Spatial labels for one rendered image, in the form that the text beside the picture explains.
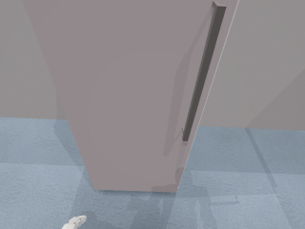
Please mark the handle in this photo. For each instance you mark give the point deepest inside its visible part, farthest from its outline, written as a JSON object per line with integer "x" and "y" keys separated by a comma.
{"x": 218, "y": 15}

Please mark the fridge door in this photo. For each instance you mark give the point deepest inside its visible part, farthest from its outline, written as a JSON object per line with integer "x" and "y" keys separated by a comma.
{"x": 125, "y": 72}

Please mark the robot left hand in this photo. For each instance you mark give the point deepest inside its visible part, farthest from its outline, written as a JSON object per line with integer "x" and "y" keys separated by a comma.
{"x": 75, "y": 222}

